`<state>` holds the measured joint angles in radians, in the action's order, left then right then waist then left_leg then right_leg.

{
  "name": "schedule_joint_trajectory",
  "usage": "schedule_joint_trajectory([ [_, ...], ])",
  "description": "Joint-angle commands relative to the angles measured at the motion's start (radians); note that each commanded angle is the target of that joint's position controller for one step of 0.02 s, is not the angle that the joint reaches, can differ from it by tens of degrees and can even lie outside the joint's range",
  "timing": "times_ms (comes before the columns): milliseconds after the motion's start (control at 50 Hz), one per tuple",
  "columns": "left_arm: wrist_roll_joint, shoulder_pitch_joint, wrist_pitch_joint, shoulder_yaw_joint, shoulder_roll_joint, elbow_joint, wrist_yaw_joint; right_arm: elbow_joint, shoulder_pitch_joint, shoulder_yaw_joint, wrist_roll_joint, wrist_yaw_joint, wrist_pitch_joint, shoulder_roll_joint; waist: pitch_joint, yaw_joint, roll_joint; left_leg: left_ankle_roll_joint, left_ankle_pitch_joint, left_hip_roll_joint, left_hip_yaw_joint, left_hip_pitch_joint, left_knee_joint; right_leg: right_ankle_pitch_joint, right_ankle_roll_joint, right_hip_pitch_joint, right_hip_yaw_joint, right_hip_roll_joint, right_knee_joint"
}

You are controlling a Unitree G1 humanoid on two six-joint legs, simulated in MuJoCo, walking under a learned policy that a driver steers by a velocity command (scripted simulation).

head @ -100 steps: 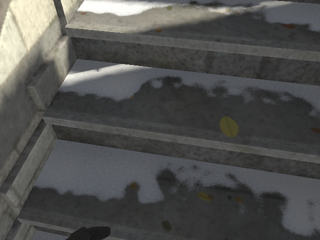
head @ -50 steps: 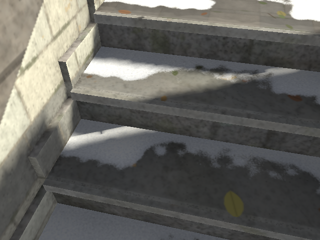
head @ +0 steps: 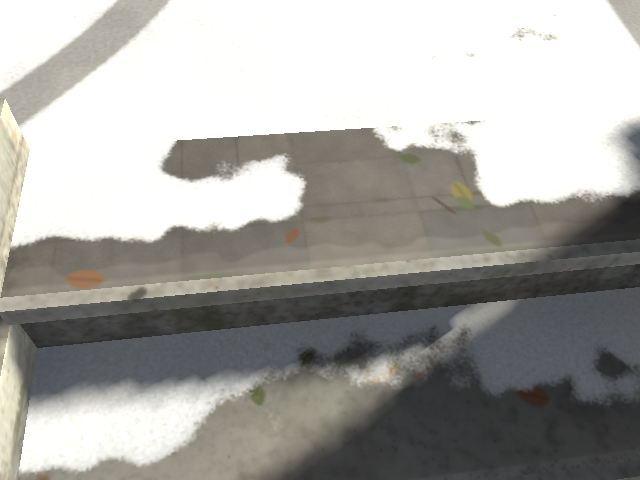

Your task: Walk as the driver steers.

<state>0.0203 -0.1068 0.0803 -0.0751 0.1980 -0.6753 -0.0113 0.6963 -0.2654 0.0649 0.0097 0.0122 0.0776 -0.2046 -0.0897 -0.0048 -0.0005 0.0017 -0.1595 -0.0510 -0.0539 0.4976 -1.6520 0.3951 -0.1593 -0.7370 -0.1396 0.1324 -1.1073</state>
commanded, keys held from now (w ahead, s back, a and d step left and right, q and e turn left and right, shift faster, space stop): e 0.14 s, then no key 0.04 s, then w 0.72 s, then w+q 0.10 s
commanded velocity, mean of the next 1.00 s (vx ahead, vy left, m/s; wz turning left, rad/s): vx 0.32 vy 0.00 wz -0.20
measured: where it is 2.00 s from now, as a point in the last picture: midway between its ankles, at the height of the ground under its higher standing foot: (355, 100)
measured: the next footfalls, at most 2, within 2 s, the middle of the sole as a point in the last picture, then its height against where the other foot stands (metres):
left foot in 0.48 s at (223, 464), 0.17 m higher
right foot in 0.88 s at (412, 383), level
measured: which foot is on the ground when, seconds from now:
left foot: up 0.00-0.46, down 0.48-1.00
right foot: down 0.00-0.50, up 0.52-0.86, down 0.88-1.00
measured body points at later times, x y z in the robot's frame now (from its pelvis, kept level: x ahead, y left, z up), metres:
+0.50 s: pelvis +0.23 +0.07 +0.12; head +0.25 +0.07 +0.57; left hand +0.25 +0.34 -0.01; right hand +0.48 -0.10 +0.08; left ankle +0.34 +0.16 -0.48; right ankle +0.11 -0.03 -0.63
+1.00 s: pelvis +0.48 +0.01 +0.27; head +0.50 +0.01 +0.72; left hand +0.74 +0.14 +0.19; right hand +0.40 -0.22 +0.13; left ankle +0.35 +0.17 -0.46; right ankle +0.50 -0.13 -0.41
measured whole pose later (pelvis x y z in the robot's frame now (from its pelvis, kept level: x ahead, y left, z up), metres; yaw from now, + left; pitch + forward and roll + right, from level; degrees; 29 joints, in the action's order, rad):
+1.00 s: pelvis +0.48 +0.01 +0.27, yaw -12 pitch +5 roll -1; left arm 0.01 -0.05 -0.03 -0.03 0.14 -0.64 0.05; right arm 0.92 -0.44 0.05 0.04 0.05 0.09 -0.16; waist 0.06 -0.07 0.01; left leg 0.01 -0.34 -0.05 0.04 0.00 -0.31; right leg 0.36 -0.11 -0.65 -0.06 -0.06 -0.97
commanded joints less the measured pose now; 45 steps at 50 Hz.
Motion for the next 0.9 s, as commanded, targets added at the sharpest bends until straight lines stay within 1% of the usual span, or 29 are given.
schedule_joint_trajectory([
  [20, -0.01, -0.022, -0.069, -0.013, 0.033, 0.029, -0.018, -0.137, -0.014, -0.022, 0.031, 0.038, -0.005, 0.02, 0.09, -0.008, -0.002, 0.024, -0.083, 0.054, -0.015, 0.4, -0.406, -0.143, -0.159, 0.24, 0.651, -0.231, 0.625],
  [40, -0.012, -0.082, -0.08, -0.014, 0.057, -0.016, -0.012, -0.165, 0.007, -0.035, 0.034, 0.044, -0.013, 0.044, 0.085, -0.024, -0.013, 0.027, -0.113, 0.032, -0.034, 0.451, -0.38, -0.315, -0.143, 0.262, 0.568, -0.215, 0.616],
  [80, -0.025, -0.107, -0.113, -0.017, 0.074, -0.048, -0.005, -0.172, 0.034, -0.036, 0.025, 0.03, -0.025, 0.0, 0.086, -0.024, 0.013, 0.008, -0.143, 0.008, -0.01, 0.469, -0.226, -0.571, -0.101, 0.298, 0.5, -0.213, 0.624],
  [100, -0.01, -0.116, -0.124, -0.021, 0.09, -0.065, -0.013, -0.179, 0.093, -0.041, 0.027, 0.029, -0.026, 0.001, 0.082, -0.014, 0.079, 0.0, -0.12, 0.016, 0.022, 0.435, -0.136, -0.634, -0.083, 0.269, 0.453, -0.188, 0.625],
  [120, -0.007, -0.131, -0.134, -0.018, 0.094, -0.077, -0.017, -0.154, 0.062, -0.034, 0.025, 0.042, -0.04, -0.014, 0.112, -0.01, 0.025, 0.002, -0.097, 0.01, 0.041, 0.439, -0.067, -0.785, -0.054, 0.334, 0.418, -0.154, 0.619],
  [160, 0.023, -0.265, -0.14, -0.031, 0.14, -0.125, -0.015, -0.187, 0.156, -0.05, 0.021, 0.055, -0.041, 0.041, 0.197, 0.054, -0.056, 0.011, -0.258, 0.063, 0.091, 0.668, -0.401, -1.016, -0.098, 0.582, 0.479, -0.236, 0.615],
  [200, 0.018, -0.306, -0.143, -0.035, 0.153, -0.147, -0.011, -0.227, 0.261, -0.07, 0.02, 0.052, -0.037, 0.084, 0.205, 0.075, -0.096, 0.036, -0.322, 0.051, 0.06, 0.874, -0.547, -0.703, -0.094, 0.707, 0.51, -0.277, 0.661],
  [240, 0.04, -0.341, -0.152, -0.025, 0.144, -0.161, -0.016, -0.295, 0.415, -0.093, 0.049, 0.045, -0.039, 0.123, 0.176, 0.084, -0.074, 0.06, -0.311, 0.021, 0.037, 1.012, -0.619, -0.313, -0.111, 0.746, 0.577, -0.302, 0.715],
  [260, 0.033, -0.365, -0.149, -0.025, 0.133, -0.171, -0.016, -0.306, 0.446, -0.108, 0.059, 0.044, -0.05, 0.156, 0.146, 0.087, -0.041, 0.078, -0.324, 0.015, 0.017, 1.066, -0.657, -0.223, -0.102, 0.734, 0.598, -0.295, 0.714],
  [300, 0.02, -0.366, -0.167, -0.024, 0.162, -0.167, -0.015, -0.366, 0.549, -0.128, 0.049, 0.028, -0.032, 0.157, 0.085, 0.101, -0.019, 0.06, -0.336, 0.001, 0.088, 1.057, -0.434, -0.039, -0.067, 0.666, 0.564, -0.263, 0.809],
  [340, 0.014, -0.402, -0.162, -0.019, 0.142, -0.184, -0.045, -0.403, 0.606, -0.133, 0.053, 0.024, -0.045, 0.166, 0.072, 0.102, -0.064, 0.052, -0.266, -0.023, 0.082, 0.923, -0.279, -0.085, -0.086, 0.569, 0.603, -0.281, 0.934],
  [360, 0.015, -0.365, -0.14, -0.03, 0.182, -0.163, -0.05, -0.381, 0.511, -0.138, 0.055, 0.018, -0.065, 0.171, 0.165, 0.053, -0.065, 0.057, -0.212, -0.023, 0.112, 0.704, -0.136, -0.236, -0.088, 0.538, 0.534, -0.285, 0.989],
  [400, -0.002, -0.333, -0.124, -0.04, 0.205, -0.133, -0.046, -0.36, 0.433, -0.133, 0.039, 0.009, -0.077, 0.164, 0.209, 0.007, -0.086, 0.086, -0.326, -0.013, 0.105, 0.399, 0.053, -0.462, -0.054, 0.494, 0.435, -0.31, 0.991],
  [420, -0.009, -0.285, -0.11, -0.039, 0.207, -0.094, -0.035, -0.302, 0.358, -0.126, 0.029, 0.003, -0.082, 0.146, 0.234, -0.004, -0.057, 0.096, -0.415, 0.012, 0.199, 0.251, 0.192, -0.563, -0.052, 0.463, 0.344, -0.295, 0.989],
  [440, -0.007, -0.284, -0.104, -0.039, 0.199, -0.072, -0.033, -0.261, 0.282, -0.111, 0.012, 0.013, -0.082, 0.136, 0.25, -0.019, -0.112, 0.103, -0.357, 0.041, 0.202, 0.077, 0.247, -0.836, -0.045, 0.429, 0.32, -0.308, 0.945],
  [480, -0.021, -0.305, -0.127, -0.033, 0.182, -0.069, -0.004, -0.169, 0.103, -0.059, 0.009, 0.037, -0.055, 0.042, 0.331, -0.086, -0.157, 0.106, -0.37, 0.137, 0.168, -0.103, 0.562, -1.374, -0.017, 0.584, 0.256, -0.246, 0.604],
  [500, -0.027, -0.328, -0.145, -0.026, 0.127, -0.029, 0.011, -0.117, -0.016, -0.015, 0.047, 0.038, -0.045, -0.078, 0.425, -0.098, 0.002, 0.199, -0.482, -0.034, -0.259, -0.306, 0.684, -1.191, 0.032, 0.388, 0.224, -0.183, 0.26],
  [520, -0.009, -0.286, -0.131, -0.033, 0.064, 0.042, 0.031, -0.087, -0.05, 0.017, 0.022, 0.038, -0.061, -0.215, 0.414, -0.121, 0.346, 0.311, -0.715, -0.261, -0.962, -0.338, 1.284, -0.181, 0.096, 0.11, 0.206, -0.002, -0.143],
  [540, 0.056, -0.318, -0.116, -0.029, 0.023, 0.009, 0.04, -0.071, 0.05, 0.014, -0.021, 0.033, -0.048, -0.17, 0.294, -0.059, 0.232, 0.295, -0.96, -0.262, -1.155, -0.207, 1.38, -0.183, 0.08, 0.008, 0.349, -0.016, -0.478],
  [560, 0.071, -0.288, -0.109, -0.016, 0.01, 0.032, 0.045, -0.036, 0.155, 0.009, -0.035, 0.021, -0.038, -0.116, 0.149, 0.0, 0.171, 0.275, -1.081, -0.224, -0.971, -0.049, 1.329, -0.229, 0.062, -0.072, 0.308, -0.057, -0.617],
  [580, 0.066, -0.256, -0.101, -0.008, 0.006, 0.06, 0.041, 0.004, 0.19, 0.002, -0.027, 0.012, -0.031, -0.068, 0.1, 0.037, 0.162, 0.27, -0.986, -0.2, -0.77, 0.025, 1.24, -0.214, 0.047, -0.123, 0.27, -0.071, -0.67],
  [640, 0.046, -0.185, -0.079, 0.022, -0.035, 0.093, 0.023, 0.113, 0.128, -0.015, 0.012, 0.015, 0.008, 0.007, 0.063, 0.075, 0.08, 0.225, -0.637, -0.166, -0.457, 0.059, 1.179, -0.135, 0.049, -0.242, 0.271, -0.081, -0.858],
  [680, 0.048, -0.111, -0.084, 0.041, -0.046, 0.104, 0.021, 0.158, 0.082, -0.012, 0.027, 0.016, 0.039, -0.012, 0.051, 0.072, 0.043, 0.202, -0.475, -0.156, -0.358, -0.038, 1.217, -0.133, 0.04, -0.358, 0.3, -0.106, -0.843],
  [720, 0.042, -0.087, -0.084, 0.039, -0.03, 0.115, 0.021, 0.193, 0.009, 0.006, 0.012, 0.027, 0.042, -0.055, 0.035, 0.079, 0.077, 0.18, -0.385, -0.132, -0.237, -0.091, 1.258, -0.136, 0.071, -0.389, 0.273, -0.149, -0.69],
  [740, 0.04, -0.06, -0.084, 0.044, -0.013, 0.109, 0.035, 0.182, 0.016, 0.0, 0.006, 0.021, 0.045, -0.048, 0.057, 0.078, 0.014, 0.203, -0.316, -0.122, -0.189, -0.128, 1.298, -0.189, 0.07, -0.363, 0.218, -0.179, -0.549],
  [760, 0.038, -0.029, -0.084, 0.041, 0.001, 0.122, 0.044, 0.163, 0.035, 0.008, -0.007, 0.033, 0.046, -0.071, 0.072, 0.09, 0.027, 0.209, -0.205, -0.134, -0.165, -0.119, 1.351, -0.211, 0.085, -0.262, 0.196, -0.221, -0.383],
  [780, 0.015, -0.032, -0.084, 0.03, 0.021, 0.091, 0.059, 0.134, 0.037, 0.009, -0.006, 0.038, 0.045, -0.091, 0.107, 0.079, 0.012, 0.214, -0.138, -0.13, -0.106, -0.12, 1.406, -0.237, 0.097, -0.149, 0.148, -0.233, -0.271],
  [820, 0.008, -0.018, -0.079, 0.046, -0.039, 0.07, 0.063, 0.132, 0.004, 0.019, -0.002, 0.039, 0.035, -0.11, 0.112, 0.061, 0.082, 0.22, -0.086, -0.131, -0.036, -0.178, 1.437, -0.247, 0.085, -0.082, 0.11, -0.25, -0.193],
  [900, -0.008, 0.152, -0.093, 0.053, -0.079, 0.092, 0.071, 0.195, -0.222, 0.016, 0.019, 0.031, 0.031, -0.074, 0.031, -0.079, 0.088, 0.25, 0.158, -0.146, -0.02, -0.526, 1.505, -0.089, 0.05, -0.206, -0.004, -0.229, 0.055],
])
